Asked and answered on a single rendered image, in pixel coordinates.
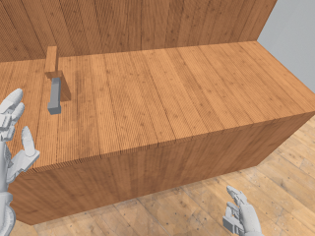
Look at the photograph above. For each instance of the counter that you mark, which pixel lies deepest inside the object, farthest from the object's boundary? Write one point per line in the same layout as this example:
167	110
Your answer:
155	94

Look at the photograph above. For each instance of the tap lever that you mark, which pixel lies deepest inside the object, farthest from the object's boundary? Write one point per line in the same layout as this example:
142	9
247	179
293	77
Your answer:
53	105

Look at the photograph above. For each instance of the left robot hand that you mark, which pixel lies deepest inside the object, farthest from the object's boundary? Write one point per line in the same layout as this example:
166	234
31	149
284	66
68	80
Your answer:
11	110

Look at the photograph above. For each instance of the right robot hand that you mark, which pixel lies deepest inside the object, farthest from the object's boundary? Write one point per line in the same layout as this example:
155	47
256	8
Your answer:
245	217

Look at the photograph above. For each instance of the robot left forearm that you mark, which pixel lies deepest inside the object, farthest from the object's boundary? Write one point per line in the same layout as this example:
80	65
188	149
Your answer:
7	214

